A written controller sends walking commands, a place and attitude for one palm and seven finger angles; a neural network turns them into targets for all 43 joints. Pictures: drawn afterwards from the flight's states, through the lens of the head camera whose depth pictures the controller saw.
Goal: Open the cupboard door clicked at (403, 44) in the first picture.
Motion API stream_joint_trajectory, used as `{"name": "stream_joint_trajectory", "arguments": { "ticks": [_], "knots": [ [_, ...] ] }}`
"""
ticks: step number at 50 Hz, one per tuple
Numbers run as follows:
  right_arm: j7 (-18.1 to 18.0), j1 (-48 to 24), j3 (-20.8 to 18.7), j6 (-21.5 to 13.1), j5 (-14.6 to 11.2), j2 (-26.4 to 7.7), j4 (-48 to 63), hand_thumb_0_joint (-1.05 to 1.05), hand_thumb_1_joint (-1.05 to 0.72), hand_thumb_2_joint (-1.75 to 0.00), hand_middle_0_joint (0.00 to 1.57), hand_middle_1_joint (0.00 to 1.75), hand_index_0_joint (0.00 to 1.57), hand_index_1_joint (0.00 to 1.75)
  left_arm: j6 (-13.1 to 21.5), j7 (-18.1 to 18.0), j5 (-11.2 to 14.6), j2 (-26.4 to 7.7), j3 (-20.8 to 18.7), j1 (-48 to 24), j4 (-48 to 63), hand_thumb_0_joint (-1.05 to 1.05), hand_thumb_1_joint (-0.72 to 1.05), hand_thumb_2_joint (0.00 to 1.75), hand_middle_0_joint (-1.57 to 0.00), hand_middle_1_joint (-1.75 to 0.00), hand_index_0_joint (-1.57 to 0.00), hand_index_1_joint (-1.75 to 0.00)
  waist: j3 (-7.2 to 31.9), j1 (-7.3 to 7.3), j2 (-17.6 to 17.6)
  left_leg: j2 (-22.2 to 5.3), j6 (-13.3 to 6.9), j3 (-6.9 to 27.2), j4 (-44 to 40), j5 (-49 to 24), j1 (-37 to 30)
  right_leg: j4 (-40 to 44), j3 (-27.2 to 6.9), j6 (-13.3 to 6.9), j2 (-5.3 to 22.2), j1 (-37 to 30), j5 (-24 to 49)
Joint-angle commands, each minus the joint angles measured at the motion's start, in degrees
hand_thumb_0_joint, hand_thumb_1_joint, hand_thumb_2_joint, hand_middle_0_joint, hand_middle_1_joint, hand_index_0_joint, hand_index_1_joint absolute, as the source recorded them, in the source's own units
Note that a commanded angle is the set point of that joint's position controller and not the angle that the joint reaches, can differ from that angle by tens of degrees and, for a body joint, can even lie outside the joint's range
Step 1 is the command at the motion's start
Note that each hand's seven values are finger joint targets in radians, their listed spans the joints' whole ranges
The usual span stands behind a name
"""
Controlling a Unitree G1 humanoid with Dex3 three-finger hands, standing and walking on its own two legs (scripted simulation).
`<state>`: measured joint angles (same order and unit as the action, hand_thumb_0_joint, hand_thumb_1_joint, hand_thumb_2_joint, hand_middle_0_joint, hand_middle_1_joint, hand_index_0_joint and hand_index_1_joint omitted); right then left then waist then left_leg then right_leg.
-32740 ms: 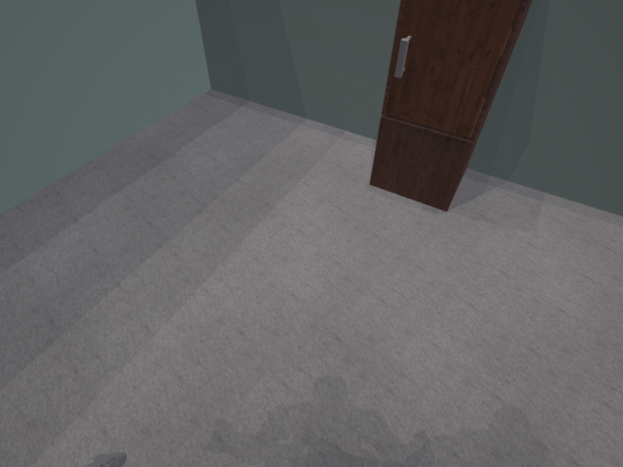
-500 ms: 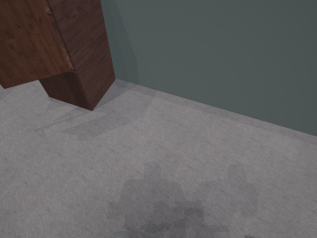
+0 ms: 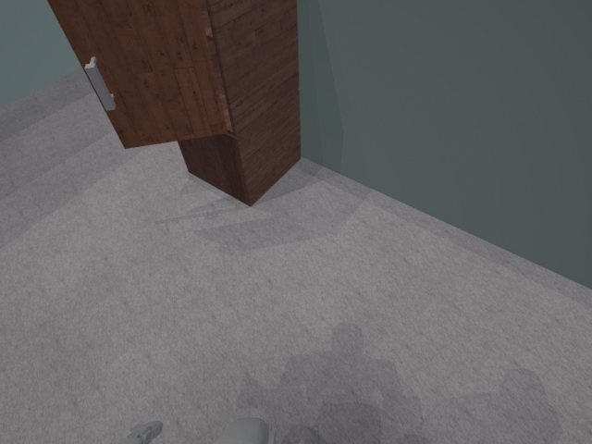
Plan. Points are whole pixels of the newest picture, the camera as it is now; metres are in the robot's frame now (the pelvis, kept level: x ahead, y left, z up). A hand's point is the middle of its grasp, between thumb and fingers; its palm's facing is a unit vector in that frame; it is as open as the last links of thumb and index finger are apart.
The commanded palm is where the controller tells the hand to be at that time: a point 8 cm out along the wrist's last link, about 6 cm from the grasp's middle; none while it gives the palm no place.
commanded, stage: turn to face it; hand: left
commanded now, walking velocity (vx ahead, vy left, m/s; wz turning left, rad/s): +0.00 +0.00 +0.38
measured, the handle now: (102, 83) +1.03 +0.62 -0.08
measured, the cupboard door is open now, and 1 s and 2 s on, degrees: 47 47 47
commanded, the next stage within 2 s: take the last steps up to it in 0.22 s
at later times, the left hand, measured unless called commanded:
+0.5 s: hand out of the picture +0.02 +0.23 -0.16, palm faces +0.23 -0.95 -0.22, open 7.4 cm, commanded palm none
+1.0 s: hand out of the picture -0.03 +0.23 -0.19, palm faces +0.40 -0.90 -0.15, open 7.4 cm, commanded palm none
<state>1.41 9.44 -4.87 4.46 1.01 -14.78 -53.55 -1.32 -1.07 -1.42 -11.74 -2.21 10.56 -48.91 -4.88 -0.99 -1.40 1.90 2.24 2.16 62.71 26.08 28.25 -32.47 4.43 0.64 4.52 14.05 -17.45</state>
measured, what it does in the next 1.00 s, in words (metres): walks ahead, turning left: left foot, then right foot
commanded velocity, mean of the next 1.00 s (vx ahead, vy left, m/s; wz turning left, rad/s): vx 0.21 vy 0.09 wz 0.18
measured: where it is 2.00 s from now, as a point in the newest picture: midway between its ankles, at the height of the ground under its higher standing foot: (238, 371)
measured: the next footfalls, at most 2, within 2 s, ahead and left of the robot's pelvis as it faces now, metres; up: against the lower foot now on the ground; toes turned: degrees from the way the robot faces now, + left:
left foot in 0.22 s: +0.04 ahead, +0.13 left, +0.00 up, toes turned +10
right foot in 0.60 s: +0.07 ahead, -0.11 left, +0.00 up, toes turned +8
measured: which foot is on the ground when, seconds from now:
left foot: up 0.00-0.20, down 0.22-0.58, up 0.60-0.96, down 0.98-1.00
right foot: down 0.00-0.22, up 0.24-0.58, down 0.60-0.98, up 1.00-1.00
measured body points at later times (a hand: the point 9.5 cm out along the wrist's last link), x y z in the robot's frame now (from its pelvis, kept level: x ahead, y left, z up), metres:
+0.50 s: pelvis +0.00 +0.02 +0.01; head +0.03 +0.04 +0.46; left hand +0.01 +0.28 -0.15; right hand +0.12 -0.20 -0.13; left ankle +0.00 +0.12 -0.73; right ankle +0.01 -0.13 -0.69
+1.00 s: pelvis +0.11 +0.11 -0.02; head +0.14 +0.13 +0.43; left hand -0.04 +0.28 -0.17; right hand +0.28 -0.10 -0.15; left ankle +0.15 +0.24 -0.74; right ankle +0.03 -0.11 -0.72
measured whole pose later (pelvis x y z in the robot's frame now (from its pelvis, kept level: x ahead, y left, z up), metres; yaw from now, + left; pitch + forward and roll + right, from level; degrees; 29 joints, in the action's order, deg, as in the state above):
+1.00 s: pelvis +0.11 +0.11 -0.02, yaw +18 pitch +0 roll +0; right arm 2.4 9.4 -2.9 -1.8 1.5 -12.5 -56.1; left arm 1.6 0.2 -1.5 -8.9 -2.7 25.3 -63.2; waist -4.0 2.4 2.2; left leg -2.5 -0.8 -5.6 33.9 10.4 24.3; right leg -35.4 7.7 5.1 11.2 3.4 -28.0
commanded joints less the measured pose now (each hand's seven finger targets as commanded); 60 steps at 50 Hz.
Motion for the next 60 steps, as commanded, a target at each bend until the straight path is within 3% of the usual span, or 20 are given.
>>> {"name": "stream_joint_trajectory", "arguments": {
  "ticks": [1, 5, 9, 11, 12, 17, 24, 27, 28, 29, 30, 33, 36, 44, 47, 48, 49, 50, 55, 60],
  "knots": [
    [0.3, -2.9, -0.6, -1.3, -0.2, -2.7, 5.3, 0.0, -0.9, -0.9, 0.2, 0.3, 0.2, 0.3, 1.6, -0.6, -0.1, -10.3, -2.6, 0.3, 3.5, 0.0, 0.9, 0.9, -0.2, -0.3, -0.2, -0.3, 3.4, 0.98, 13.8, -2.4, 1.2, -3.1, -2.2, -0.9, 1.0, 14.0, -5.4, -6.6, 12.8, -3.9, 18.4],
    [0.1, -5.8, 0.5, -2.2, -0.6, -1.0, 5.5, 0.0, -0.9, -0.9, 0.2, 0.3, 0.2, 0.3, 1.7, -0.6, -0.5, -12.5, -3.4, 6.0, 0.7, 0.0, 0.9, 0.9, -0.2, -0.3, -0.2, -0.3, 4.8, 3.98, 12.3, -1.3, 1.0, -6.5, -16.3, 1.5, -3.1, 10.1, -5.0, -7.8, 14.9, -9.5, 28.6],
    [-0.5, 1.0, 0.6, -3.3, -0.5, -2.4, 3.3, 0.0, -0.9, -0.9, 0.2, 0.3, 0.2, 0.3, 1.4, -0.2, 0.4, -12.0, -3.6, 4.7, -0.3, 0.0, 0.9, 0.9, -0.2, -0.3, -0.2, -0.3, 7.6, 0.4, 10.6, -1.2, -0.6, -6.1, -36.7, -13.1, -17.6, 1.4, -1.0, -2.9, 12.7, -4.3, 25.0],
    [-1.3, 6.4, -1.4, -4.1, 0.3, -12.1, 2.5, 0.0, -0.9, -0.9, 0.2, 0.3, 0.2, 0.3, 0.6, 0.2, 1.3, -5.5, -1.9, 3.2, 1.9, 0.0, 0.9, 0.9, -0.2, -0.3, -0.2, -0.3, 9.9, -2.38, -15.5, -22.8, -10.6, 20.4, -43.4, -41.5, -28.7, -16.8, 3.8, 4.3, 2.2, 15.1, -16.1],
    [-2.0, 7.7, -1.4, -3.5, 0.6, -13.1, 1.8, 0.0, -0.9, -0.9, 0.2, 0.3, 0.2, 0.3, -0.1, -0.1, 0.8, -6.5, -1.7, 0.2, 2.4, 0.0, 0.9, 0.9, -0.2, -0.3, -0.2, -0.3, 9.7, -3.27, -12.2, -25.4, -15.6, 20.3, -42.4, -45.7, -25.1, -23.8, -2.2, 3.1, 2.1, 14.3, -20.1],
    [-3.6, 1.7, 1.0, -4.5, 0.4, -7.0, 2.5, 0.0, -0.9, -0.9, 0.2, 0.3, 0.2, 0.3, -0.8, 0.4, 0.7, -5.9, -2.1, 1.7, -1.7, 0.0, 0.9, 0.9, -0.2, -0.3, -0.2, -0.3, 7.5, 0.68, -10.0, -16.1, -12.4, 8.9, -42.4, -42.1, -21.3, -29.8, -4.9, 2.6, 0.8, 13.8, -8.3],
    [-2.6, 4.0, 0.4, -4.7, 0.7, -7.5, 0.7, 0.0, -0.9, -0.9, 0.2, 0.3, 0.2, 0.3, 0.8, 2.0, 0.2, -4.2, -1.8, -0.8, -1.3, 0.0, 0.9, 0.9, -0.2, -0.3, -0.2, -0.3, 3.6, -0.13, -8.4, -14.0, -12.8, 12.6, -47.8, -4.7, -16.1, -12.2, 0.3, 1.4, -1.7, 8.1, -9.8],
    [-2.2, 1.6, 0.2, -4.4, 0.3, -7.0, 1.0, 0.0, -0.9, -0.9, 0.2, 0.3, 0.2, 0.3, 1.7, 2.1, 0.2, -4.2, -2.4, 7.8, -4.2, 0.0, 0.9, 0.9, -0.2, -0.3, -0.2, -0.3, 3.8, 4.07, -4.3, -10.0, -10.3, 10.4, -42.1, 4.1, -5.5, 2.1, 2.2, 1.0, -3.8, -8.9, -3.3],
    [-1.9, 0.4, 0.2, -4.6, -0.1, -5.1, 1.4, 0.0, -0.9, -0.9, 0.2, 0.3, 0.2, 0.3, 2.3, 1.9, -0.2, -6.3, -3.2, 12.8, -5.5, 0.0, 0.9, 0.9, -0.2, -0.3, -0.2, -0.3, 3.8, 6.63, 1.8, -5.0, -7.5, 6.1, -33.6, 6.4, 2.2, 9.7, -2.1, 0.1, -0.4, -17.4, -5.6],
    [-1.5, -0.4, 1.2, -4.8, -0.8, -0.2, 3.2, 0.0, -0.9, -0.9, 0.2, 0.3, 0.2, 0.3, 2.8, 1.1, -1.0, -12.0, -4.4, 17.6, -6.6, 0.0, 0.9, 0.9, -0.2, -0.3, -0.2, -0.3, 4.1, 9.0, 20.1, 1.8, -3.7, -2.6, -15.8, 8.3, 14.8, 20.4, -22.9, -4.5, 16.4, -24.6, -19.2],
    [-0.9, -5.2, 0.7, -4.7, 0.4, -3.7, 5.4, 0.0, -0.9, -0.9, 0.2, 0.3, 0.2, 0.3, 3.0, 0.5, -0.3, -13.7, -4.2, 17.9, -6.1, 0.0, 0.9, 0.9, -0.2, -0.3, -0.2, -0.3, -1.2, 9.38, 18.5, -0.6, -2.6, 0.7, -3.5, 8.0, 17.8, 27.8, -36.8, -9.3, 25.9, -14.9, -25.8],
    [0.4, -2.2, -0.3, -3.7, 0.9, -3.3, 2.8, 0.0, -0.9, -0.9, 0.2, 0.3, 0.2, 0.3, 4.2, 0.3, 0.1, -8.8, -3.0, 7.6, -4.4, 0.0, 0.9, 0.9, -0.2, -0.3, -0.2, -0.3, -3.7, 2.47, 12.7, -5.3, -1.4, 2.3, 4.4, -8.2, 13.6, 27.3, -24.1, -7.3, 18.9, -4.6, -19.9],
    [1.1, -1.1, 0.2, -3.4, 0.6, -1.5, 1.4, 0.0, -0.9, -0.9, 0.2, 0.3, 0.2, 0.3, 5.4, 0.4, 0.3, -6.1, -2.1, 9.1, -6.0, 0.0, 0.9, 0.9, -0.2, -0.3, -0.2, -0.3, -5.0, 1.77, 12.5, -6.3, 0.3, -1.0, 0.8, -14.9, 11.6, 26.0, -9.8, -5.2, 14.7, -4.8, -1.3],
    [1.9, -5.4, 1.8, -5.6, -0.1, 2.1, 2.5, 0.0, -0.9, -0.9, 0.2, 0.3, 0.2, 0.3, 5.4, 0.4, -0.6, -8.9, -2.8, 14.7, -10.9, 0.0, 0.9, 0.9, -0.2, -0.3, -0.2, -0.3, -0.2, 4.52, 13.3, -4.0, -0.8, -8.5, -25.5, -12.4, 0.7, 17.9, -0.3, -4.7, 14.3, -12.0, 17.1],
    [0.8, 6.5, 1.3, -6.9, 0.4, -1.0, -1.5, 0.0, -0.9, -0.9, 0.2, 0.3, 0.2, 0.3, 4.8, 0.5, -0.1, -8.2, -2.8, 13.2, -11.3, 0.0, 0.9, 0.9, -0.2, -0.3, -0.2, -0.3, 5.1, -1.21, 9.2, -0.7, -2.6, -11.2, -35.2, -14.6, -20.1, 2.4, 3.7, -2.7, 11.1, -5.8, 24.4],
    [0.0, 14.9, 0.0, -7.2, 0.7, -6.1, -3.8, 0.0, -0.9, -0.9, 0.2, 0.3, 0.2, 0.3, 4.6, 0.9, 0.1, -5.7, -2.1, 14.4, -10.7, 0.0, 0.9, 0.9, -0.2, -0.3, -0.2, -0.3, 11.4, -4.31, -1.3, -7.2, -4.7, -4.1, -34.3, -14.2, -33.8, -10.8, 6.0, -0.8, 7.7, 3.0, 14.2],
    [-1.1, 22.4, -1.7, -7.4, 1.2, -12.2, -5.1, 0.0, -0.9, -0.9, 0.2, 0.3, 0.2, 0.3, 4.3, 1.2, 0.8, -2.2, -1.5, 14.5, -8.9, 0.0, 0.9, 0.9, -0.2, -0.3, -0.2, -0.3, 16.7, -6.56, -16.8, -22.1, -10.6, 18.3, -40.5, -14.1, -41.9, -27.5, 7.2, 1.3, -0.8, 16.2, -16.4],
    [-2.1, 24.0, -1.6, -6.6, 0.7, -13.2, -5.7, 0.0, -0.9, -0.9, 0.2, 0.3, 0.2, 0.3, 3.9, 0.8, 0.6, -2.2, -1.3, 9.6, -6.9, 0.0, 0.9, 0.9, -0.2, -0.3, -0.2, -0.3, 16.3, -7.25, -15.0, -25.4, -13.3, 22.4, -46.5, -11.8, -39.3, -37.2, -0.2, -0.6, -0.7, 20.3, -18.6],
    [-2.9, 9.6, 1.6, -8.3, 0.8, -2.8, -3.1, 0.0, -0.9, -0.9, 0.2, 0.3, 0.2, 0.3, 3.0, 1.7, -0.1, -0.7, -1.4, 6.5, -8.1, 0.0, 0.9, 0.9, -0.2, -0.3, -0.2, -0.3, 2.4, 0.01, -6.3, -20.1, -11.6, 7.3, -50.6, -13.1, -15.4, -36.6, -3.3, -1.1, 4.4, 18.4, -4.1],
    [-2.7, 8.8, 1.3, -8.9, 0.7, -2.1, -3.8, 0.0, -0.9, -0.9, 0.2, 0.3, 0.2, 0.3, 2.1, 2.3, 0.0, 0.2, -1.4, 4.3, -6.5, 0.0, 0.9, 0.9, -0.2, -0.3, -0.2, -0.3, 1.3, 1.96, -3.7, -18.3, -12.8, 0.9, -54.2, -13.5, -13.8, -20.1, -1.7, -0.6, 3.4, 13.9, 2.1]
  ]
}}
